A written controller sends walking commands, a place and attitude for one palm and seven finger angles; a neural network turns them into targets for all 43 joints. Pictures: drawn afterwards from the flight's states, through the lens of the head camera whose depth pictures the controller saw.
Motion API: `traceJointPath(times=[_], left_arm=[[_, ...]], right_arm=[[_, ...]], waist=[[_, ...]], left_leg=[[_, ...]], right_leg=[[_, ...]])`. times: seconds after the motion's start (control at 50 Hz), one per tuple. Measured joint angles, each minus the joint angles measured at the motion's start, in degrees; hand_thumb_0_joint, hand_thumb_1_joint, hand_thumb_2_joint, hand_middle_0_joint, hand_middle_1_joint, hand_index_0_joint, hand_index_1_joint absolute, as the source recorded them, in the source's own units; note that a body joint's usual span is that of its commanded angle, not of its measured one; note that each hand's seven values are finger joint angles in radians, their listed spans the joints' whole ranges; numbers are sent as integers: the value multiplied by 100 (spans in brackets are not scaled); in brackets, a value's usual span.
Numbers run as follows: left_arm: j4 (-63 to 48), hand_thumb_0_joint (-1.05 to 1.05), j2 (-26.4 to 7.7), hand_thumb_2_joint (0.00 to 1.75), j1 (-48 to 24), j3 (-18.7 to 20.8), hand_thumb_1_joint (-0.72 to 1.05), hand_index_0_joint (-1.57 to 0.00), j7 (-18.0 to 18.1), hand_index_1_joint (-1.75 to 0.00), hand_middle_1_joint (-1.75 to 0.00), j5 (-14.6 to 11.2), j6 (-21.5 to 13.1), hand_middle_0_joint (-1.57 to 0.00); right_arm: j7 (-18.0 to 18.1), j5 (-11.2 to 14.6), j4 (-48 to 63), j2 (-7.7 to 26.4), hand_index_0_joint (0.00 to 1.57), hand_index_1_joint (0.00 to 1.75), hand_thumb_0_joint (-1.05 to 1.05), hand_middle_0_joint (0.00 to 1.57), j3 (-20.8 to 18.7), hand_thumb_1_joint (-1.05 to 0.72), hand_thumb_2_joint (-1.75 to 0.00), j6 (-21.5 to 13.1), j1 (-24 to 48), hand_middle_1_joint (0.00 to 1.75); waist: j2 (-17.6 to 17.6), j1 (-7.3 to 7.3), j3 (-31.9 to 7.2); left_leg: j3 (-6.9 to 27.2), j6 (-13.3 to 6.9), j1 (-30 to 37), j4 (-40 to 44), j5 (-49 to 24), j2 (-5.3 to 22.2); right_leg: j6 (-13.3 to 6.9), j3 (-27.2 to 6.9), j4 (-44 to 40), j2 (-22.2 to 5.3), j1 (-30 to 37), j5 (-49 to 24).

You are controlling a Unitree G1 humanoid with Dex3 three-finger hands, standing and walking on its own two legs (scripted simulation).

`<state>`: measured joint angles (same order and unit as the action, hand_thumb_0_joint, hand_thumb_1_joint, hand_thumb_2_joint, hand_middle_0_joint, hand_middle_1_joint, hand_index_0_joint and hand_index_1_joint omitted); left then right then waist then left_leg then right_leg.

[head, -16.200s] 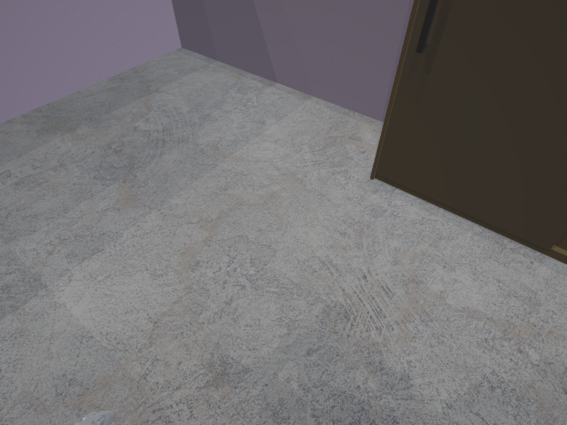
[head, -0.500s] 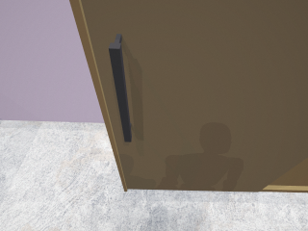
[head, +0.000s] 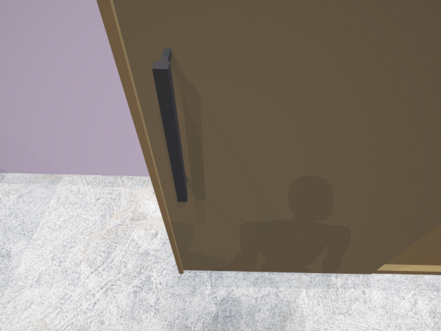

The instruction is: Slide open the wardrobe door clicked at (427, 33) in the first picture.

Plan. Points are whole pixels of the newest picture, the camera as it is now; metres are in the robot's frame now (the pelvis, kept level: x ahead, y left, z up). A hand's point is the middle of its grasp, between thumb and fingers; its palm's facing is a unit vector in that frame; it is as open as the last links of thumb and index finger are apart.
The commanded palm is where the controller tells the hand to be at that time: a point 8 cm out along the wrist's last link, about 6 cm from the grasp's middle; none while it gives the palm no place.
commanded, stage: raise the hand with hooked fingers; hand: left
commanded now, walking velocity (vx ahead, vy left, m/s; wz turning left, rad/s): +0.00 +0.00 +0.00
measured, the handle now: (176, 140) +0.43 +0.11 +0.11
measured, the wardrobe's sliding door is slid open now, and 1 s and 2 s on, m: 0.00 0.00 0.00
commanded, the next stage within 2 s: none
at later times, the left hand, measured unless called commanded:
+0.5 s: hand out of the picture +0.13 +0.19 -0.01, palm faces +0.16 -0.98 -0.07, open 9.3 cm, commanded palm +0.12 +0.25 +0.00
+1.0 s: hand (80, 268) +0.20 +0.23 +0.06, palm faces +0.07 -1.00 -0.07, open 12.3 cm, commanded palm +0.17 +0.29 +0.07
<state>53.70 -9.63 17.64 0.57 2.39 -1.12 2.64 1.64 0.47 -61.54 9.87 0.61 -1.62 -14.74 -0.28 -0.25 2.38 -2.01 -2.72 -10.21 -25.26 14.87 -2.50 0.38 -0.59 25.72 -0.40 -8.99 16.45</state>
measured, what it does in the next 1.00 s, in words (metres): stands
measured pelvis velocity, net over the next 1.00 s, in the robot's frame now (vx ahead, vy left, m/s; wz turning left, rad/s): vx -0.02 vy -0.01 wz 0.03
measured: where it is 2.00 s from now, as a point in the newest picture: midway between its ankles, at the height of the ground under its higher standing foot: outside the picture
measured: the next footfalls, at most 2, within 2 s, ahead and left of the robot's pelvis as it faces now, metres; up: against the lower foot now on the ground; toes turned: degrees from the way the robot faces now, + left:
none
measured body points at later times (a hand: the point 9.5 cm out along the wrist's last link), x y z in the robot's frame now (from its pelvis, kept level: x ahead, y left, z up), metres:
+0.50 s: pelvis -0.05 -0.04 -0.07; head -0.02 -0.03 +0.38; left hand +0.11 +0.24 +0.00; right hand +0.18 -0.27 -0.11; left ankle -0.02 +0.09 -0.74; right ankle -0.03 -0.12 -0.74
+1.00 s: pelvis -0.02 -0.01 -0.03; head +0.00 -0.01 +0.42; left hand +0.19 +0.28 +0.06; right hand +0.14 -0.26 -0.10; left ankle -0.02 +0.09 -0.74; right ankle -0.03 -0.12 -0.74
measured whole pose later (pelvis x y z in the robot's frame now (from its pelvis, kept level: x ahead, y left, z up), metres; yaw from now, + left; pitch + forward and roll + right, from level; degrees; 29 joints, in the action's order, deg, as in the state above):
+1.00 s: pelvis -0.02 -0.01 -0.03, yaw +1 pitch +6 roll -1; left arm 1.6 -18.3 16.4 18.6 -20.6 -20.4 -14.0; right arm 5.3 3.1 -35.3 15.9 0.2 -15.8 -16.4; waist 1.6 0.6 -4.6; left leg 0.1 -1.9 -29.6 -45.6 22.1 -0.7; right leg -0.8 2.9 43.2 0.9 -26.3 23.0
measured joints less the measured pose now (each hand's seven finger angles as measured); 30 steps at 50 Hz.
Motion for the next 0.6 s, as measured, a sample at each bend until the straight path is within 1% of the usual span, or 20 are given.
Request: traceJointPath(times=[0.02, 0.04, 0.06, 0.08, 0.12, 0.16, 0.18, 0.22, 0.24, 0.26, 0.28, 0.32, 0.36, 0.38, 0.42, 0.46, 0.5, 0.52, 0.56, 0.6], left_arm=[[-1220, 1, 2, 90, 332, 157, 91, -20, 33, -30, -31, -174, 233, -20], [-2288, 2, -38, 89, 613, 189, 90, -20, 132, -31, -31, -298, 138, -20], [-3108, 2, -70, 89, 780, 219, 90, -20, 215, -31, -31, -414, -51, -20], [-3707, 2, -85, 89, 801, 270, 89, -20, 248, -31, -32, -519, -251, -20], [-4323, 2, -70, 88, 532, 469, 87, -20, 98, -33, -33, -676, -818, -20], [-4494, 2, -88, 87, 236, 727, 84, -20, -287, -35, -35, -872, -1611, -20], [-4510, 1, -112, 86, 141, 837, 83, -20, -565, -36, -36, -1003, -2044, -20], [-4448, 1, -167, 84, 49, 985, 79, -20, -1254, -38, -38, -1241, -2838, -20], [-4401, 1, -201, 84, 56, 1034, 77, -20, -1598, -39, -39, -1328, -3081, -21], [-4378, 1, -234, 83, 108, 1066, 75, -20, -1889, -40, -41, -1402, -3173, -21], [-4376, 1, -265, 82, 196, 1087, 73, -21, -2113, -42, -42, -1474, -3138, -21], [-4411, 1, -297, 80, 436, 1128, 69, -21, -2328, -45, -45, -1603, -2874, -22], [-4518, 1, -300, 78, 693, 1207, 64, -22, -2262, -48, -48, -1650, -2643, -22], [-4607, 1, -294, 77, 808, 1252, 61, -22, -2167, -49, -49, -1653, -2601, -23], [-4850, 1, -309, 75, 959, 1327, 57, -22, -1973, -52, -52, -1627, -2665, -23], [-5088, 2, -378, 73, 935, 1353, 52, -23, -1899, -55, -55, -1620, -2840, -23], [-5212, 2, -476, 71, 754, 1338, 47, -23, -1989, -58, -58, -1656, -2967, -23], [-5215, 2, -539, 70, 616, 1326, 45, -23, -2084, -59, -60, -1677, -2962, -23], [-5125, 2, -686, 68, 304, 1314, 40, -23, -2304, -62, -63, -1721, -2772, -23], [-4949, 1, -835, 66, 20, 1348, 35, -24, -2476, -65, -66, -1775, -2427, -24]], right_arm=[[65, 50, 301, 3, 21, 30, 1, 20, 21, -91, -90, -213, -163, 30], [125, 71, 571, 7, 21, 30, 1, 20, 33, -91, -90, -476, -312, 30], [159, 90, 786, 17, 21, 30, 1, 20, 23, -91, -90, -721, -402, 30], [166, 96, 1001, 44, 21, 30, 1, 20, -5, -91, -90, -902, -440, 30], [127, 54, 1383, 147, 21, 30, 1, 20, -81, -91, -90, -1107, -353, 30], [44, 5, 1711, 228, 21, 30, 1, 20, -144, -91, -90, -1165, -126, 30], [-7, -11, 1871, 251, 21, 30, 1, 20, -177, -91, -90, -1176, 9, 30], [-112, 3, 2217, 299, 21, 30, 1, 21, -257, -91, -90, -1191, 274, 30], [-147, 27, 2407, 335, 21, 30, 1, 21, -296, -91, -90, -1184, 384, 30], [-158, 56, 2602, 381, 21, 30, 1, 21, -327, -91, -90, -1165, 470, 30], [-146, 91, 2790, 429, 21, 30, 1, 20, -353, -91, -90, -1138, 530, 30], [-66, 147, 3111, 527, 21, 30, 1, 20, -385, -91, -90, -1082, 584, 30], [30, 168, 3324, 597, 20, 30, 1, 20, -411, -91, -90, -1062, 565, 30], [76, 168, 3380, 616, 20, 30, 1, 20, -415, -91, -90, -1071, 541, 30], [161, 152, 3395, 627, 20, 30, 1, 20, -384, -91, -90, -1116, 473, 30], [231, 143, 3303, 615, 20, 30, 1, 20, -293, -91, -90, -1177, 408, 30], [278, 162, 3145, 573, 20, 30, 1, 20, -162, -91, -90, -1229, 373, 30], [299, 176, 3064, 540, 20, 30, 1, 20, -91, -91, -90, -1242, 359, 30], [335, 210, 2921, 453, 21, 30, 1, 20, 43, -91, -90, -1234, 318, 30], [365, 234, 2816, 351, 21, 30, 2, 20, 150, -91, -90, -1202, 246, 30]], waist=[[-43, 43, 21], [-93, 89, -14], [-127, 81, -94], [-122, 28, -175], [-2, -92, -365], [57, -154, -644], [45, -166, -787], [-2, -173, -968], [-23, -163, -1007], [-41, -141, -1032], [-60, -110, -1051], [-84, -31, -1066], [-84, 65, -1063], [-74, 109, -1045], [-49, 189, -1002], [-9, 251, -947], [53, 268, -881], [89, 264, -847], [152, 234, -792], [197, 172, -759]], left_leg=[[-6, 10, -14, -23, 4, -25], [-25, 23, -41, -37, 0, -61], [-24, 30, -101, -76, 1, -105], [12, 31, -221, -197, 25, -138], [108, 39, -650, -649, 161, -115], [106, 78, -1234, -1179, 344, -36], [78, 106, -1560, -1473, 448, 9], [41, 132, -2158, -2076, 670, 95], [34, 145, -2396, -2348, 770, 132], [33, 153, -2591, -2577, 860, 160], [40, 159, -2755, -2777, 936, 179], [89, 243, -2985, -3067, 1032, 203], [179, 265, -3125, -3258, 1099, 226], [240, 284, -3164, -3326, 1121, 240], [374, 311, -3216, -3420, 1149, 262], [507, 333, -3246, -3482, 1157, 280], [611, 350, -3242, -3495, 1144, 293], [644, 355, -3225, -3478, 1129, 300], [663, 363, -3154, -3383, 1080, 313], [626, 362, -3032, -3213, 1011, 321]], right_leg=[[-14, -4, 123, -25, -64, 40], [-47, 0, 312, -65, -175, 112], [-63, 35, 501, -119, -294, 196], [-61, 99, 637, -164, -392, 285], [-41, 219, 895, -153, -692, 396], [-86, 231, 1323, -84, -1240, 494], [-117, 210, 1606, -45, -1575, 575], [-176, 186, 2193, 31, -2185, 768], [-194, 185, 2454, 61, -2423, 860], [-220, 189, 2689, 87, -2625, 943], [-250, 201, 2886, 102, -2787, 1016], [-288, 253, 3155, 119, -2992, 1128], [-316, 346, 3287, 143, -3080, 1196], [-334, 407, 3309, 158, -3082, 1213], [-366, 538, 3305, 188, -3054, 1224], [-398, 668, 3268, 216, -3005, 1216], [-420, 768, 3199, 240, -2939, 1187], [-425, 799, 3151, 252, -2900, 1164], [-424, 813, 3027, 269, -2816, 1102], [-404, 772, 2869, 275, -2714, 1026]])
